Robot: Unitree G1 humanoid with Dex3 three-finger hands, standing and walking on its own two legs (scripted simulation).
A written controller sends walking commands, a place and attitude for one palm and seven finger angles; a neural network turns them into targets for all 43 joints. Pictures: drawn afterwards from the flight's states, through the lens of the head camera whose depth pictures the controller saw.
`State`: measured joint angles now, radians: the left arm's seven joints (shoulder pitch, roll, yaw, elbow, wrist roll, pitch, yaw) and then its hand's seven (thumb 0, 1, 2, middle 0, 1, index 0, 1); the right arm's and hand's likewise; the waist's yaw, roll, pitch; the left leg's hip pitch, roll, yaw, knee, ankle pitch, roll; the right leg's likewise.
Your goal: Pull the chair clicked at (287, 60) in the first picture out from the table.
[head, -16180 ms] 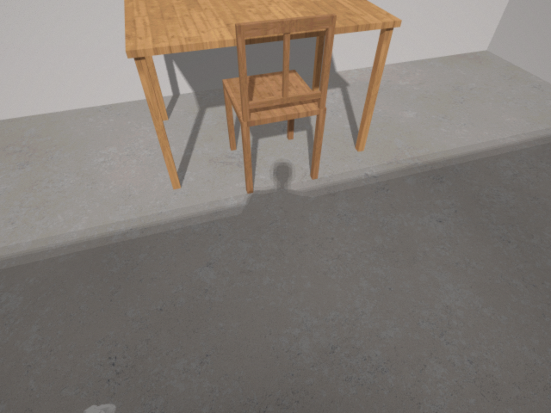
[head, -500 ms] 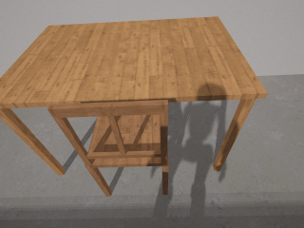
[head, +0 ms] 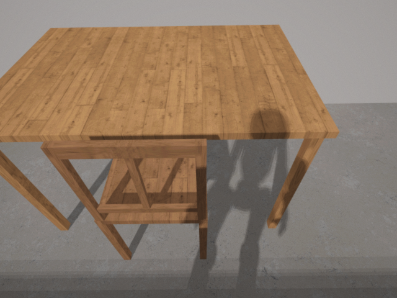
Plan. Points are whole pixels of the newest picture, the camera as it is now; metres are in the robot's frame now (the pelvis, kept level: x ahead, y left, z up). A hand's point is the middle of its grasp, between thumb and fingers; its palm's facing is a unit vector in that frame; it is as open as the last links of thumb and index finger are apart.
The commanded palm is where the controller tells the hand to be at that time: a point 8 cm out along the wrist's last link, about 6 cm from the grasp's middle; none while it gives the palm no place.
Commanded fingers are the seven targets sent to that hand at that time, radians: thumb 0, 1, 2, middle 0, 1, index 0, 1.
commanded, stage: look again from close up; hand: left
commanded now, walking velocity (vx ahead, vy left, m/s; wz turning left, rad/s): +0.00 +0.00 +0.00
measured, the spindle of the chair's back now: (139, 184) +0.44 +0.21 -0.12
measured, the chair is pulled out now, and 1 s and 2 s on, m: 0.00 0.00 0.00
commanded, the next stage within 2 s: raise the hand toward the chair's back in 0.48 s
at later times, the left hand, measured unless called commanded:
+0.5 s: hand out of the picture +0.00 +0.16 -0.17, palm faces +0.01 -0.98 -0.20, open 7.4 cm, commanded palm none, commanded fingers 0.00 0.90 0.90 -0.20 -0.30 -0.20 -0.30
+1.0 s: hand out of the picture +0.14 +0.15 -0.08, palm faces +0.01 -1.00 +0.07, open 9.2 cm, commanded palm +0.12 +0.23 -0.06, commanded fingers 0.00 0.39 0.68 -0.15 -0.22 -0.15 -0.22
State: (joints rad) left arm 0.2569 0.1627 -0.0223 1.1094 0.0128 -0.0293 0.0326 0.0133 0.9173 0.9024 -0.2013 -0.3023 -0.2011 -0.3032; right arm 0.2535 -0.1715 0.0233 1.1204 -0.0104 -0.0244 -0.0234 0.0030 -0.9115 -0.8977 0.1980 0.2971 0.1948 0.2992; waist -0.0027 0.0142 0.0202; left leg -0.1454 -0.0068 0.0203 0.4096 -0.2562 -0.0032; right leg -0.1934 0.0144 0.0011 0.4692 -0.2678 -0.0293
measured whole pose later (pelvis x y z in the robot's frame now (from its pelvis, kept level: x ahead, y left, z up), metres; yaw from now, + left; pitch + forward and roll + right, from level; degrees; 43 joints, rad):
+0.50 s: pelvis +0.01 -0.01 +0.00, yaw +0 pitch -1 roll +1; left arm 0.29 0.15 -0.02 1.11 0.01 -0.03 0.03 0.01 0.91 0.90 -0.20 -0.30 -0.20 -0.30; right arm 0.27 -0.15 0.02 1.14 -0.01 -0.02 -0.03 0.00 -0.91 -0.90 0.20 0.30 0.19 0.30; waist 0.00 0.00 0.03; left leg -0.12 0.01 0.02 0.39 -0.26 -0.01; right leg -0.17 0.03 0.00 0.44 -0.26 -0.04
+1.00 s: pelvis -0.03 +0.01 -0.08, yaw +2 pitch +12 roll +1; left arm 0.46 0.10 0.00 0.18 -0.14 -0.51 -0.20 0.01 0.61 0.78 -0.17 -0.26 -0.17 -0.26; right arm 0.13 -0.27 -0.07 0.49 0.00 -0.22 0.02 0.01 -0.90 -0.90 0.20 0.30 0.19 0.30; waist 0.01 -0.07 -0.15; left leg -0.78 -0.02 0.01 1.09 -0.52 0.01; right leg -0.80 -0.01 -0.02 1.10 -0.51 -0.02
